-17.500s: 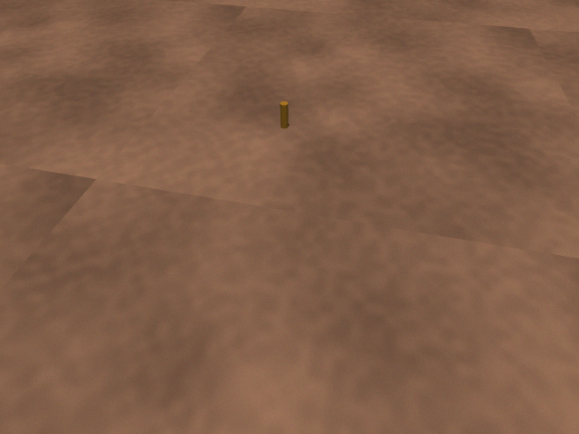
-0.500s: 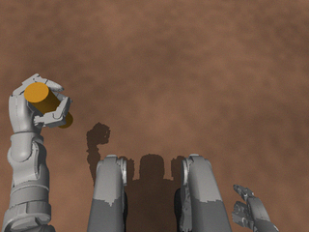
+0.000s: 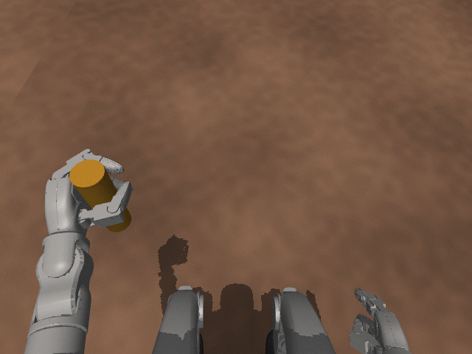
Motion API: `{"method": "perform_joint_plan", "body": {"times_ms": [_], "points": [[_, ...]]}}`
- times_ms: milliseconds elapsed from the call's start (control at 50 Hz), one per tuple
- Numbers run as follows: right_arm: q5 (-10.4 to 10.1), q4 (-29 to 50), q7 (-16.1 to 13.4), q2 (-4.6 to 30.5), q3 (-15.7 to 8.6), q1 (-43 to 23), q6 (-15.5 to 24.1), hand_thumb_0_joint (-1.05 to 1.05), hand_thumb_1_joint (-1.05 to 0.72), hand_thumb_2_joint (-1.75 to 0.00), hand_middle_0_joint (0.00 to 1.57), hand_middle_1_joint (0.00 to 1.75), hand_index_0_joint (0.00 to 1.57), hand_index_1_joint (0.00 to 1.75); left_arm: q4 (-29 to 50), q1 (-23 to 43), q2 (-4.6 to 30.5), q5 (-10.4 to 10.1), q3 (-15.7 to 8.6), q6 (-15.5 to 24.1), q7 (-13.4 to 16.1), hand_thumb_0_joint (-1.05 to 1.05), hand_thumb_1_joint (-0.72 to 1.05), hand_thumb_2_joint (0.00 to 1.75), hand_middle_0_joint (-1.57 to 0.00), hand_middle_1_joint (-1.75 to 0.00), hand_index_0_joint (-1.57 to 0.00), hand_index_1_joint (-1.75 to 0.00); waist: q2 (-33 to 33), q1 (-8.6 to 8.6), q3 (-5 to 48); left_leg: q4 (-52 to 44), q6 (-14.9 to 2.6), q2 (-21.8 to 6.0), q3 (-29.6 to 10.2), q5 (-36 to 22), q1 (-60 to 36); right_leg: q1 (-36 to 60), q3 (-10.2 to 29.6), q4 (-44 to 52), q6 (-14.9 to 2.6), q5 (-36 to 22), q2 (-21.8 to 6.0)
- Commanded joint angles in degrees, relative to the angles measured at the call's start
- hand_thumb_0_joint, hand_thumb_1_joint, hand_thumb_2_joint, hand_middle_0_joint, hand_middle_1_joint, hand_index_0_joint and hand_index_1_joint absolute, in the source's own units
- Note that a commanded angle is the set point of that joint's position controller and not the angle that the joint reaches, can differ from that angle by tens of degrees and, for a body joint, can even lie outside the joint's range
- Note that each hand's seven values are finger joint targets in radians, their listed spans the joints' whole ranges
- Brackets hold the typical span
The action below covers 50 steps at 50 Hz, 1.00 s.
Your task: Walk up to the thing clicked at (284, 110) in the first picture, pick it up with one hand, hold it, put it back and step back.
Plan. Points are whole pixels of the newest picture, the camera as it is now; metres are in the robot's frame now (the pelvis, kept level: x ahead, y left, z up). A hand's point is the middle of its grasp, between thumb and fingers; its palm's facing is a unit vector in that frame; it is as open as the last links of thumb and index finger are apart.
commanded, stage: lift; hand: left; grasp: from the side
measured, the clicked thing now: (105, 200) +0.36 +0.22 +0.02
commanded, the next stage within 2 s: hold in 1.02 s
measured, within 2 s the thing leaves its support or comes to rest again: neither
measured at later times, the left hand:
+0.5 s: hand (101, 168) +0.35 +0.19 +0.13, palm faces +0.17 -0.99 -0.02, open 6.0 cm
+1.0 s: hand (105, 145) +0.36 +0.17 +0.16, palm faces +0.17 -0.99 -0.01, open 6.0 cm
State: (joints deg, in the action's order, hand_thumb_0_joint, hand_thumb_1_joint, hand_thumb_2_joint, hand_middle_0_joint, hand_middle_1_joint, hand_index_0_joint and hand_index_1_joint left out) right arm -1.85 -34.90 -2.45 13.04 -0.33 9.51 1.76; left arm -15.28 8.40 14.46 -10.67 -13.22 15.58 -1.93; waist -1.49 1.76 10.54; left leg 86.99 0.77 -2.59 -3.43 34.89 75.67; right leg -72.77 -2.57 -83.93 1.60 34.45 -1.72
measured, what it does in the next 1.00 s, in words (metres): rises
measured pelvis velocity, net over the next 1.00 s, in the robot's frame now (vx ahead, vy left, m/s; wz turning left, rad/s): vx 0.03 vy -0.01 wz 0.02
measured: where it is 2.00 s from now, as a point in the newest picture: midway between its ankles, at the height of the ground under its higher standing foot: outside the picture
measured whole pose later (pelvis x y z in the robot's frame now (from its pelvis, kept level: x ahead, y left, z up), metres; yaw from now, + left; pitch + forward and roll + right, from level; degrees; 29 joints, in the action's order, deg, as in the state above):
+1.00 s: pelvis +0.03 -0.01 +0.11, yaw +1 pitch +10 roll -1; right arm 0.0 -37.5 -1.8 12.5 -0.6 13.1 2.0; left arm -20.4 6.7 10.2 -9.3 -9.0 19.0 -0.5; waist -1.1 1.2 4.2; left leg 56.8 1.3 -2.7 -1.4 25.9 41.1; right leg -39.2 -2.1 -54.8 1.1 25.7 -1.5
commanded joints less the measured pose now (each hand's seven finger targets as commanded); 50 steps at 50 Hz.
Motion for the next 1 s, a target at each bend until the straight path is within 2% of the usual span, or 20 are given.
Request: {"method": "perform_joint_plan", "body": {"times_ms": [0,20,40,100,120,140,200,240,260,300,440,460,540,600,780,880,900,920,940,980], "points": [[0.01,5.93,-0.55,8.25,-3.22,2.53,2.49,0.0,-0.88,-0.89,0.2,0.3,0.2,0.3,11.57,10.8,7.84,0.3,-1.65,4.39,0.3,0.0,0.51,1.2,-1.26,-1.33,-1.28,-1.31,-3.61,0.33,19.14,-17.75,-1.0,1.09,-0.55,-12.56,-23.54,14.68,-0.21,15.02,-2.81,-13.9,1.82],[0.13,6.27,-0.46,8.17,-3.19,2.38,2.59,0.0,-0.88,-0.89,0.2,0.3,0.2,0.3,14.25,12.54,8.45,0.23,-1.9,4.86,0.33,0.0,0.5,1.19,-1.24,-1.31,-1.27,-1.29,-4.35,-0.15,20.04,-18.91,-0.89,1.08,-0.53,-12.35,-25.58,15.8,-0.3,15.99,-2.85,-13.61,1.91],[0.2,5.93,-0.39,8.15,-3.07,2.15,2.81,0.0,-0.88,-0.89,0.2,0.3,0.2,0.3,11.66,11.58,7.36,0.38,-1.0,4.79,0.23,0.0,0.5,1.2,-1.25,-1.32,-1.28,-1.3,-3.93,0.23,18.44,-20.16,-0.81,0.91,-0.95,-10.9,-26.35,15.55,-0.4,16.77,-2.78,-12.5,1.91],[0.19,5.97,-0.3,8.06,-3.05,2.32,3.17,0.0,-0.88,-0.89,0.2,0.3,0.2,0.3,12.87,13.42,7.19,0.0,-1.18,5.41,0.41,0.0,0.54,1.2,-1.26,-1.32,-1.28,-1.3,-4.04,-0.04,17.94,-22.4,-0.66,0.91,-0.91,-10.68,-28.31,17.47,-0.47,18.82,-2.77,-12.42,1.81],[0.28,5.49,-0.32,7.87,-2.89,3.11,3.18,0.0,-0.89,-0.89,0.2,0.3,0.2,0.3,10.24,10.95,6.44,0.3,-0.66,5.19,0.45,0.0,0.52,1.2,-1.26,-1.32,-1.28,-1.3,-3.65,0.04,17.6,-22.9,-0.62,0.87,-0.82,-12.01,-29.22,18.47,-0.46,19.48,-2.76,-13.51,1.82],[0.4,5.79,-0.25,7.76,-2.79,2.6,3.24,0.0,-0.89,-0.89,0.2,0.3,0.2,0.3,12.53,13.21,6.79,0.23,-0.34,5.49,0.48,0.0,0.52,1.2,-1.25,-1.31,-1.27,-1.3,-3.75,0.33,17.66,-23.41,-0.69,0.98,-0.66,-11.95,-29.47,19.53,-0.5,20.4,-2.67,-13.48,1.91],[0.44,5.98,-0.26,7.5,-2.71,3.13,3.18,0.0,-0.88,-0.89,0.2,0.3,0.2,0.3,12.2,10.56,5.95,0.33,0.15,5.46,0.87,0.0,0.51,1.21,-1.26,-1.31,-1.28,-1.3,-2.62,-0.24,16.96,-25.54,-0.73,1.29,-0.02,-13.68,-31.02,23.79,-0.55,22.86,-2.53,-15.37,1.84],[0.6,5.53,-0.28,7.58,-2.81,3.77,3.24,0.0,-0.88,-0.89,0.2,0.3,0.2,0.3,11.36,11.0,5.5,0.4,0.44,5.54,0.96,0.0,0.51,1.21,-1.27,-1.33,-1.29,-1.31,-1.41,0.5,17.06,-26.05,-0.89,1.23,0.34,-15.58,-32.38,25.97,-0.54,24.14,-2.44,-17.3,2.03],[0.55,5.66,-0.28,7.68,-2.78,3.43,3.28,0.0,-0.88,-0.89,0.2,0.3,0.2,0.3,11.48,10.9,5.66,0.37,0.18,5.65,1.03,0.0,0.52,1.21,-1.27,-1.32,-1.29,-1.31,-1.52,-0.05,16.34,-26.89,-0.87,1.3,0.56,-15.49,-32.54,26.29,-0.5,24.67,-2.49,-17.22,1.9],[0.77,5.27,-0.2,7.59,-2.68,3.62,3.24,0.0,-0.88,-0.89,0.2,0.3,0.2,0.3,10.53,12.09,4.73,0.84,1.39,5.72,1.12,0.0,0.52,1.22,-1.27,-1.32,-1.28,-1.31,-2.31,0.49,15.06,-28.41,-0.7,0.94,0.09,-14.96,-34.36,25.47,-0.71,25.27,-2.53,-16.69,2.05],[1.23,5.28,-0.25,6.71,-2.42,4.31,3.07,0.0,-0.89,-0.89,0.2,0.3,0.2,0.3,10.95,11.59,4.51,0.53,0.33,6.58,1.88,0.0,0.49,1.23,-1.27,-1.34,-1.29,-1.33,-0.76,-0.4,15.59,-31.33,-0.8,1.4,1.06,-18.24,-37.11,33.03,-0.67,29.04,-2.25,-19.79,2.12],[1.21,5.36,-0.27,6.92,-2.34,3.56,3.06,0.0,-0.89,-0.89,0.2,0.3,0.2,0.3,10.28,12.22,4.27,0.71,1.29,6.69,1.81,0.0,0.49,1.23,-1.27,-1.34,-1.29,-1.33,-0.31,-0.1,13.14,-31.94,-0.96,1.46,1.52,-16.79,-36.77,33.05,-0.29,30.14,-2.1,-18.81,2.03],[1.46,5.05,-0.31,6.71,-2.5,3.56,2.82,0.0,-0.89,-0.89,0.2,0.3,0.2,0.3,9.16,12.24,3.29,1.32,1.95,6.92,1.89,0.0,0.51,1.23,-1.25,-1.32,-1.27,-1.31,-1.41,0.19,11.09,-34.43,-0.76,1.31,1.49,-14.55,-38.38,32.65,-0.4,31.98,-2.27,-16.74,2.03],[1.35,5.36,-0.14,6.65,-2.5,2.49,3.09,0.0,-0.89,-0.89,0.2,0.3,0.2,0.3,10.51,13.4,4.18,1.22,1.67,7.32,1.69,0.0,0.51,1.22,-1.25,-1.32,-1.27,-1.31,-0.8,-0.6,10.34,-35.95,-0.82,1.36,1.76,-13.58,-39.1,34.76,-0.3,33.61,-2.14,-15.98,2.0],[1.63,4.21,-0.11,6.74,-2.76,3.62,2.93,0.0,-0.89,-0.89,0.2,0.3,0.2,0.3,9.65,12.71,2.93,0.82,1.88,8.03,1.94,0.0,0.5,1.23,-1.25,-1.33,-1.27,-1.32,0.29,-0.08,11.67,-37.1,-0.79,1.41,2.5,-20.57,-43.26,40.16,-0.06,35.49,-1.91,-22.81,2.03],[1.78,4.83,-0.09,6.56,-2.78,2.46,2.68,0.0,-0.89,-0.89,0.2,0.3,0.2,0.3,9.65,13.83,2.74,1.06,2.09,8.2,1.65,0.0,0.49,1.23,-1.25,-1.32,-1.27,-1.32,0.45,0.21,10.06,-38.32,-0.97,1.67,2.81,-19.09,-43.23,41.17,0.29,37.2,-1.71,-21.85,1.9],[1.74,3.83,-0.01,6.67,-2.92,3.36,2.57,0.0,-0.89,-0.89,0.2,0.3,0.2,0.3,6.74,11.39,2.63,1.12,1.72,7.71,1.6,0.0,0.51,1.24,-1.25,-1.33,-1.27,-1.32,-0.02,-0.02,9.81,-38.61,-0.82,1.65,2.86,-19.62,-43.97,41.0,0.24,37.25,-1.81,-22.23,1.97],[1.78,4.3,0.08,6.73,-2.88,3.07,2.55,0.0,-0.88,-0.89,0.2,0.3,0.2,0.3,8.75,12.44,2.08,0.99,2.55,7.81,1.55,0.0,0.54,1.24,-1.25,-1.33,-1.27,-1.32,-0.21,0.01,9.88,-38.97,-0.7,1.6,2.83,-20.37,-44.53,41.4,0.12,37.27,-1.84,-22.88,2.05],[1.8,3.7,0.09,6.99,-3.05,3.79,2.38,0.0,-0.88,-0.89,0.2,0.3,0.2,0.3,7.47,11.38,2.77,1.0,1.55,7.68,1.57,0.0,0.54,1.25,-1.25,-1.33,-1.27,-1.32,-0.62,-0.19,10.2,-39.08,-0.52,1.46,2.68,-21.83,-45.43,41.59,-0.07,37.08,-2.02,-23.87,2.18],[1.81,4.19,0.21,6.81,-2.95,3.1,2.21,0.0,-0.88,-0.89,0.2,0.3,0.2,0.3,9.1,12.81,2.86,0.88,1.95,7.95,1.37,0.0,0.53,1.25,-1.26,-1.34,-1.28,-1.33,-1.01,-0.21,9.74,-39.31,-0.56,1.58,2.74,-22.57,-45.82,42.28,-0.11,37.6,-1.96,-24.52,2.2]]}}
